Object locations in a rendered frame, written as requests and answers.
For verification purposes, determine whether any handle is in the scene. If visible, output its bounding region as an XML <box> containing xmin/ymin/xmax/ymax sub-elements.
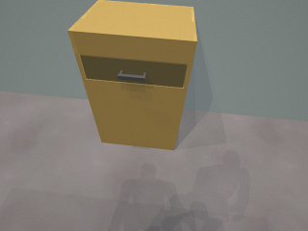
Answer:
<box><xmin>117</xmin><ymin>70</ymin><xmax>146</xmax><ymax>82</ymax></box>

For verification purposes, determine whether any cabinet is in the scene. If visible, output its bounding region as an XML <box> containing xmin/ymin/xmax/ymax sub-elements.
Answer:
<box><xmin>67</xmin><ymin>0</ymin><xmax>197</xmax><ymax>150</ymax></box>

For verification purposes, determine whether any drawer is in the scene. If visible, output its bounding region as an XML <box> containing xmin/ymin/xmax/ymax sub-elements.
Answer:
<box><xmin>80</xmin><ymin>54</ymin><xmax>187</xmax><ymax>88</ymax></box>

